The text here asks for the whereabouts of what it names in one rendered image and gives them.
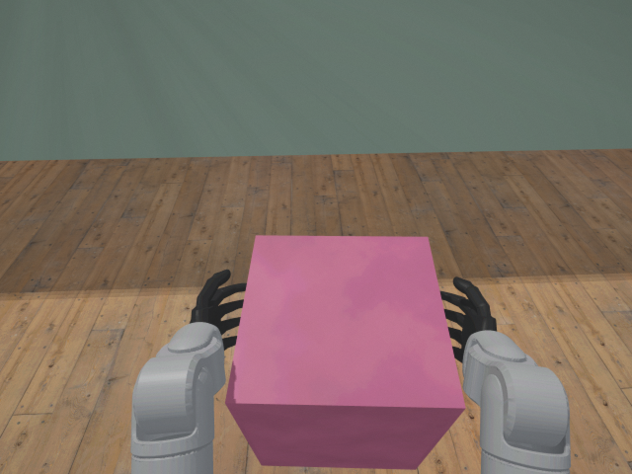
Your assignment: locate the left robot hand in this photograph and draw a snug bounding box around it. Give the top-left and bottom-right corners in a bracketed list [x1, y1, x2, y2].
[190, 270, 247, 350]

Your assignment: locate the carton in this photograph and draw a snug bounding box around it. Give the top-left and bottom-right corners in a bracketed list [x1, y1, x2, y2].
[225, 235, 466, 470]

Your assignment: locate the robot left forearm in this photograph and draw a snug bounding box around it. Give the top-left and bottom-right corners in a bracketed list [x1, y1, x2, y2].
[130, 322, 226, 474]

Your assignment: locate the robot right forearm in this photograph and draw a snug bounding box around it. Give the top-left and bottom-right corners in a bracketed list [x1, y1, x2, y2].
[462, 330, 571, 474]

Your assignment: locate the right robot hand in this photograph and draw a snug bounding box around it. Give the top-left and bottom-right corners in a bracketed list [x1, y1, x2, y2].
[440, 276, 497, 362]

